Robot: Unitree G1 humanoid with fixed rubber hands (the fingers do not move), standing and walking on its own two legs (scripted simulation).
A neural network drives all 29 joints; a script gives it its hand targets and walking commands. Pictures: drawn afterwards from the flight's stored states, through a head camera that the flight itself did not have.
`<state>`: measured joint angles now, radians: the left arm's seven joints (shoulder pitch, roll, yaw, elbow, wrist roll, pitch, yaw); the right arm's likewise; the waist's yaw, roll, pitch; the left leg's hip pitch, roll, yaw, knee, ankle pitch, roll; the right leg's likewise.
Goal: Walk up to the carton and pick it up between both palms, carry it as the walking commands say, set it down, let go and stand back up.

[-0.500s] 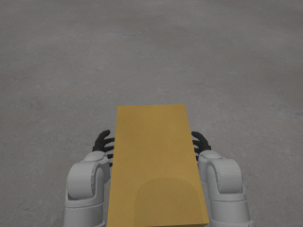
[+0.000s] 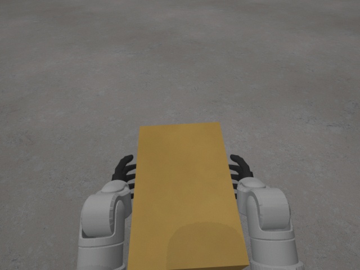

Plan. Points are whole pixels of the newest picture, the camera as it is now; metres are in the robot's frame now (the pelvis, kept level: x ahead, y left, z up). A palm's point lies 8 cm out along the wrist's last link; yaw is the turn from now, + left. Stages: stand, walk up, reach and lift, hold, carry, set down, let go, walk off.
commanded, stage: carry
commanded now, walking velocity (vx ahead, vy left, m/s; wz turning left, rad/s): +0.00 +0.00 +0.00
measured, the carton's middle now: (184, 210) +0.27 -0.01 +0.01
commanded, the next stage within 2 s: none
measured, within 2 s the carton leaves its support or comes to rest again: neither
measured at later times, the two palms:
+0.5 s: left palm (86, 224) +0.21 +0.17 +0.09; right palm (227, 214) +0.21 -0.09 +0.09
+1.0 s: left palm (93, 221) +0.22 +0.16 +0.08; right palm (230, 218) +0.21 -0.09 +0.08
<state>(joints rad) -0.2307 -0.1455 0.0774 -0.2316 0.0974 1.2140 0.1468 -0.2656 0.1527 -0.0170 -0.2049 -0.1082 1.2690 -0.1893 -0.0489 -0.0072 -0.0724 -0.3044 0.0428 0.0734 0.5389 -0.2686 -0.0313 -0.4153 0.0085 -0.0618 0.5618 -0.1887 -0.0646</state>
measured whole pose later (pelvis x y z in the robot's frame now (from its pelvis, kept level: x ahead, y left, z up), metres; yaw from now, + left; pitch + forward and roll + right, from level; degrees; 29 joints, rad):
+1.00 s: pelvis -0.06 +0.04 +0.00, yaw -1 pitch +2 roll +1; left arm -0.27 -0.15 0.10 -0.18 0.08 1.25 0.17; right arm -0.28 0.16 -0.05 -0.15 -0.11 1.26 -0.17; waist -0.02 -0.02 -0.07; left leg -0.41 0.01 0.10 0.59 -0.25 0.04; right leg -0.50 -0.02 -0.02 0.54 -0.16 -0.01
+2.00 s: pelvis +0.02 +0.06 +0.00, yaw -1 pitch +3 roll -1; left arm -0.25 -0.15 0.10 -0.06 0.13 1.01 0.14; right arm -0.26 0.15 -0.03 0.00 -0.14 1.02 -0.15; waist -0.01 0.00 -0.09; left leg -0.29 -0.01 0.10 0.57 -0.33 0.05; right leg -0.39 -0.03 -0.02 0.53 -0.20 0.02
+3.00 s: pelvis +0.08 +0.02 +0.02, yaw -1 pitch +5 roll +2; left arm -0.29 -0.16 0.11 -0.26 0.06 1.23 0.17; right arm -0.30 0.16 -0.06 -0.24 -0.09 1.26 -0.19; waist 0.00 0.04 -0.05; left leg -0.48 0.03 0.04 0.77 -0.25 -0.02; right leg -0.13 -0.06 -0.08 0.26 -0.22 0.00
